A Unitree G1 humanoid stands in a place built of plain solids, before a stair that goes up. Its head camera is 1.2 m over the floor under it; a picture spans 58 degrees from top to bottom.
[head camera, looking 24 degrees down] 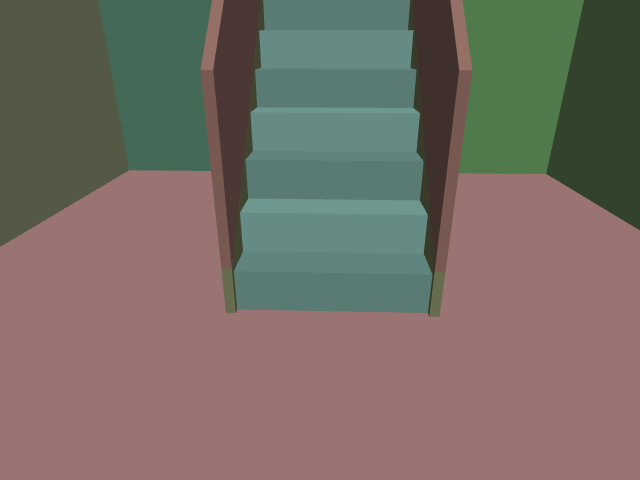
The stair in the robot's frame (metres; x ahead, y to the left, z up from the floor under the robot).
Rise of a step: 0.22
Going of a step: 0.23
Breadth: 0.95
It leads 2 degrees to the right of straight ahead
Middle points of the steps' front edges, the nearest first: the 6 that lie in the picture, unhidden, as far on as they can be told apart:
1.82 -0.06 0.22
2.05 -0.07 0.43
2.27 -0.07 0.65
2.50 -0.08 0.87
2.73 -0.09 1.08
2.95 -0.10 1.30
